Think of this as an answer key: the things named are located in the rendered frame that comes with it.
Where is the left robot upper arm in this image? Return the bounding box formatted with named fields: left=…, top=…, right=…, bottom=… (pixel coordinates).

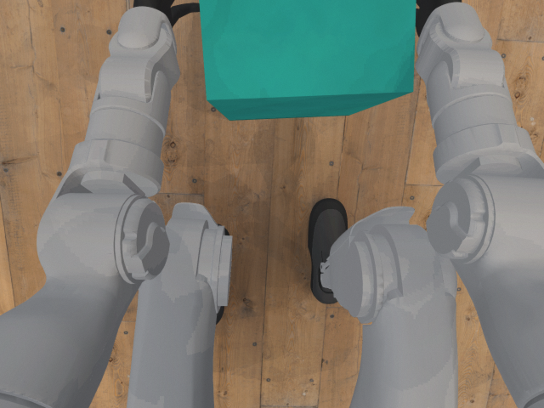
left=0, top=193, right=170, bottom=408

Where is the left robot hand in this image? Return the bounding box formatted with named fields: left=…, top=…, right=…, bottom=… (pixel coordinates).
left=133, top=0, right=200, bottom=28

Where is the carton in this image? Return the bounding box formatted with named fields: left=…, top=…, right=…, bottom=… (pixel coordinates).
left=199, top=0, right=417, bottom=121

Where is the right robot upper arm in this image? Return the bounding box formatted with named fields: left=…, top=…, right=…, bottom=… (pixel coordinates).
left=426, top=174, right=544, bottom=408

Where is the robot left forearm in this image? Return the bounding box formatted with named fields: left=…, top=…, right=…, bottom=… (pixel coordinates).
left=37, top=6, right=180, bottom=265

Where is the right robot hand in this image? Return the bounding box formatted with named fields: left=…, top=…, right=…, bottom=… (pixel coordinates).
left=416, top=0, right=462, bottom=36

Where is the robot left thigh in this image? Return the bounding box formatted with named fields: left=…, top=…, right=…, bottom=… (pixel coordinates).
left=127, top=218, right=233, bottom=408

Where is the robot right shin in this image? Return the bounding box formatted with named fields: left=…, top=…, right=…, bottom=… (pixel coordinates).
left=320, top=207, right=457, bottom=310

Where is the robot right forearm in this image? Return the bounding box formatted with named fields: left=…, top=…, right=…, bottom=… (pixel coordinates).
left=416, top=2, right=544, bottom=184

